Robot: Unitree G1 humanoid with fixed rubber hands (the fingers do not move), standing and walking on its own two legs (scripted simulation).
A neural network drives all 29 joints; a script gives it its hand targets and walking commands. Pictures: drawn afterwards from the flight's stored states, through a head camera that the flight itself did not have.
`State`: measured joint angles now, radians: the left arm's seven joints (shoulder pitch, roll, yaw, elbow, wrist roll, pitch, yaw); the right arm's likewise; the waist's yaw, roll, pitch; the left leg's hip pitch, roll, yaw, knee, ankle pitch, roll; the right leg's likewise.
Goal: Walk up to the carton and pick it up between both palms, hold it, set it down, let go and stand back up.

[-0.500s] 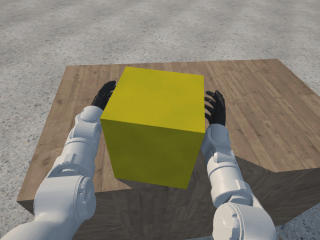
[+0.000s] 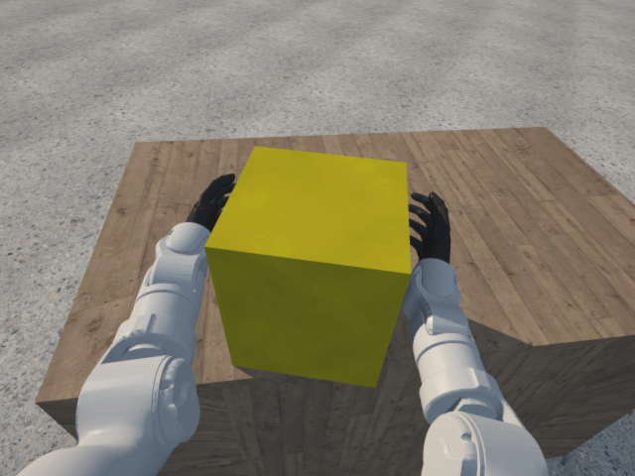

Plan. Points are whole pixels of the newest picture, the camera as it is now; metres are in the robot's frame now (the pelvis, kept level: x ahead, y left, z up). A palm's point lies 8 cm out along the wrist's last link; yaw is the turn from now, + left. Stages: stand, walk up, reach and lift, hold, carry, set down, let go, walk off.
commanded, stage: reach and lift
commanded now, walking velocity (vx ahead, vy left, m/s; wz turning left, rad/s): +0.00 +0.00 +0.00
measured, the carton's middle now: (315, 268) +0.38 -0.04 +0.06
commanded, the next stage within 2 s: none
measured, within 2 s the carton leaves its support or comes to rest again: leaves its support in 0.42 s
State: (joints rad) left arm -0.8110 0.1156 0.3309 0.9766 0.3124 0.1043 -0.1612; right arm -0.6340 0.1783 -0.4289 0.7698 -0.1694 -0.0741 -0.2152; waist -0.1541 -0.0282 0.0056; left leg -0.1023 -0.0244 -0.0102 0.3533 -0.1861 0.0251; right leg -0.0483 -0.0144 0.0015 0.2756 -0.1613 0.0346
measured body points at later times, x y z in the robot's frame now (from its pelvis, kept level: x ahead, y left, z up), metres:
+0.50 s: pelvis +0.00 +0.00 +0.00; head -0.03 +0.02 +0.45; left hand +0.43 +0.10 +0.14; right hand +0.35 -0.20 +0.13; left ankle +0.01 +0.09 -0.75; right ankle +0.00 -0.14 -0.75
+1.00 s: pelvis -0.01 +0.00 +0.00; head -0.07 +0.01 +0.45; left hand +0.40 +0.11 +0.17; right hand +0.35 -0.19 +0.14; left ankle +0.01 +0.09 -0.75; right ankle +0.00 -0.14 -0.75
